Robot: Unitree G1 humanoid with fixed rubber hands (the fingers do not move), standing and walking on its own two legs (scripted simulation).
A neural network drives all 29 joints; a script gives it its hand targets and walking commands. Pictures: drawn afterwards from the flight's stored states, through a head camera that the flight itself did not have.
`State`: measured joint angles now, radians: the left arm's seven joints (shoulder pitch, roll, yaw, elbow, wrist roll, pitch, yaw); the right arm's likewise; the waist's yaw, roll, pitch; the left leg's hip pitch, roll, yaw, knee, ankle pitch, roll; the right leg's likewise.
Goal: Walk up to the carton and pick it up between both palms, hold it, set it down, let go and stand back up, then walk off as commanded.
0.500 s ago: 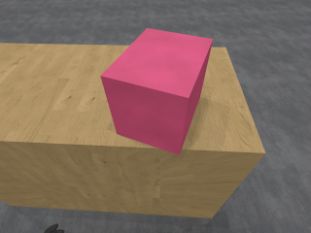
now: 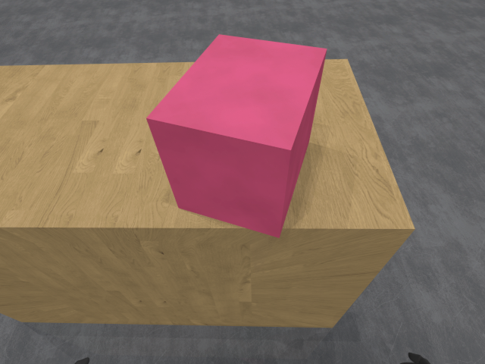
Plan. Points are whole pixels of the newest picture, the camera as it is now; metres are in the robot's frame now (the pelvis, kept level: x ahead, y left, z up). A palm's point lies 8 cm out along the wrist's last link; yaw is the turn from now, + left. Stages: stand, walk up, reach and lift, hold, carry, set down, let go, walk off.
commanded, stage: walk up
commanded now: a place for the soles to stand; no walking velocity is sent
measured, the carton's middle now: (248, 133) +0.51 +0.00 +0.10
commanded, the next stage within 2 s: none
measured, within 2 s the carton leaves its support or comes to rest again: neither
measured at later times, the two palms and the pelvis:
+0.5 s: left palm out of the picture +0.08 +0.29 -0.11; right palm out of the picture +0.09 -0.31 -0.09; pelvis -0.02 +0.00 +0.00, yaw +0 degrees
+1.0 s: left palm out of the picture +0.05 +0.33 -0.10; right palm out of the picture +0.10 -0.29 -0.10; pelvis +0.00 +0.02 +0.00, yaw +1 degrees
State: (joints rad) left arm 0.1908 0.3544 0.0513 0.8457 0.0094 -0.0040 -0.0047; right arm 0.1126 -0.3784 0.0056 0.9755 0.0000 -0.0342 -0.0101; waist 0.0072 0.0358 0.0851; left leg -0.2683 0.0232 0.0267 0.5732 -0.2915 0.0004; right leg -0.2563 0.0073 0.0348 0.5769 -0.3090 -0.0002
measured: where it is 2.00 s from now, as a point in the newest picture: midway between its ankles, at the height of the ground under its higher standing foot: outside the picture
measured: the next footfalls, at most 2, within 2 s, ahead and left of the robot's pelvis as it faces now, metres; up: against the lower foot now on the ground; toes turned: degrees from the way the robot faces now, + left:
right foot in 1.42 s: +0.08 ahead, -0.10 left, +0.00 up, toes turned -2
left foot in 1.82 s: +0.12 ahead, +0.14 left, +0.00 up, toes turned -1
